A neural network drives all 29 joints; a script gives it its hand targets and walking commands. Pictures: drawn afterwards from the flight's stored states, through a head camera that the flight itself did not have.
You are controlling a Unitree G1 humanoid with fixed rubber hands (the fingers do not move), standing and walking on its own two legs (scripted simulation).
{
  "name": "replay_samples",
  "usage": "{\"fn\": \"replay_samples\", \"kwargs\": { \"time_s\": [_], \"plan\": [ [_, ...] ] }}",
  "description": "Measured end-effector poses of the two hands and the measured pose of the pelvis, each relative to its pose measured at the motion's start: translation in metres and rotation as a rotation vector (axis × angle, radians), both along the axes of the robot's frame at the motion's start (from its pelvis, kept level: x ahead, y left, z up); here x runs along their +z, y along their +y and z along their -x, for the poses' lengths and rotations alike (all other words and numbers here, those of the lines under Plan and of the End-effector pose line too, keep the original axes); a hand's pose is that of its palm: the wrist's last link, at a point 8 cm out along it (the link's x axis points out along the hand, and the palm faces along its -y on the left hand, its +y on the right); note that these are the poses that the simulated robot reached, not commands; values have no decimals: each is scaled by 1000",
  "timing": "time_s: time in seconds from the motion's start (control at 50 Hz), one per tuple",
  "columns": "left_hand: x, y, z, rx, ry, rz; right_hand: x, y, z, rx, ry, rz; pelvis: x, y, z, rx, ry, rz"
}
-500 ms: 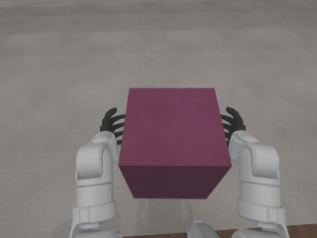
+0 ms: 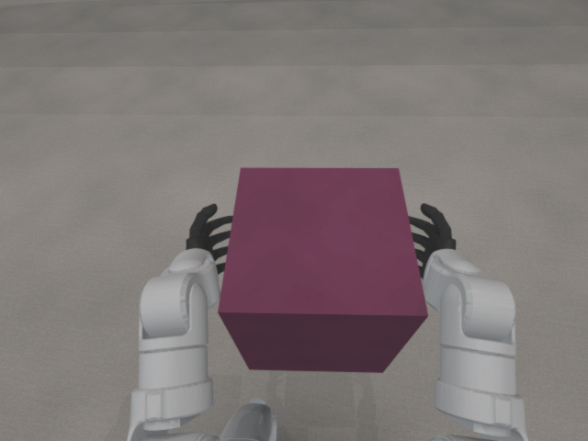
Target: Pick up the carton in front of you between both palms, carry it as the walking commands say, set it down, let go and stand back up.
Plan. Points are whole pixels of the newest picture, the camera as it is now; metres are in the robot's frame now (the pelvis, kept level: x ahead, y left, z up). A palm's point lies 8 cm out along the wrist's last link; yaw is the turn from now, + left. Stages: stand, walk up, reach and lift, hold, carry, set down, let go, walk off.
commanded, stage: carry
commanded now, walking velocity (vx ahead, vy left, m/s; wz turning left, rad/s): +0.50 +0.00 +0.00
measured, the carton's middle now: (317, 278) +0.34 +0.02 +0.01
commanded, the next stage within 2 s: none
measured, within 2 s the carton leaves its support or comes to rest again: neither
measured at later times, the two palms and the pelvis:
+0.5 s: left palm (233, 110) +0.62 +0.18 +0.09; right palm (404, 115) +0.60 -0.12 +0.10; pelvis +0.32 +0.04 +0.01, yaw -2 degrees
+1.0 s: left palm (264, 40) +0.87 +0.15 +0.10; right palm (402, 38) +0.88 -0.15 +0.10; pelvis +0.64 +0.00 +0.01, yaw +1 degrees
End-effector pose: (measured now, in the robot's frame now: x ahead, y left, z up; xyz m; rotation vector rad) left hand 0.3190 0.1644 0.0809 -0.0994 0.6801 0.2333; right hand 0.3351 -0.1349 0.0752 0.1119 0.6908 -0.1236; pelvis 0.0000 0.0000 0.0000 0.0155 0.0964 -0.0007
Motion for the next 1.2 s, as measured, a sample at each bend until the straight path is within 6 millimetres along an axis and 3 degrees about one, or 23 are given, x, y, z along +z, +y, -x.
{"fn": "replay_samples", "kwargs": {
  "time_s": [0.16, 0.24, 0.28, 0.36, 0.5, 0.62, 0.72, 0.8, 0.92, 1.08, 1.2],
  "plan": [
    [25, 10, -118, -48, -98, -10, 26, 9, -107, -13, -101, 38, -5, 18, -111, -9, 8, 3],
    [20, 19, -185, -88, -118, -13, 27, 19, -166, -27, -120, 71, -22, 33, -174, -13, -5, 5],
    [13, 21, -211, -112, -83, -12, 23, 20, -187, -39, -85, 87, -20, 38, -195, -14, -4, 3],
    [7, 18, -247, -119, 0, 20, 15, 18, -214, -82, 0, 69, -5, 47, -238, -24, -2, 24],
    [14, 13, -304, -107, -16, 62, 25, 13, -269, -130, -13, 25, 13, 44, -321, -26, 5, 54],
    [21, 4, -361, -101, -68, 17, 33, 4, -338, -64, -67, 61, 5, 26, -407, -20, -5, 44],
    [9, -14, -419, -91, -69, -27, 12, -15, -402, -36, -69, 43, -16, 4, -485, 0, -25, 43],
    [-1, -20, -450, -71, 33, -33, -1, -20, -439, -9, 30, 39, -6, -6, -526, 27, -26, 27],
    [12, -18, -502, -42, 35, -34, 12, -18, -499, 20, 31, 39, 10, -10, -590, 25, -29, 6],
    [25, -5, -608, -63, -55, -22, 29, -5, -599, -3, -58, 56, 4, 7, -697, 19, -39, 11],
    [5, 18, -709, -82, -68, 9, 17, 17, -693, -19, -69, 90, -19, 32, -787, -13, -36, -4]
  ]
}}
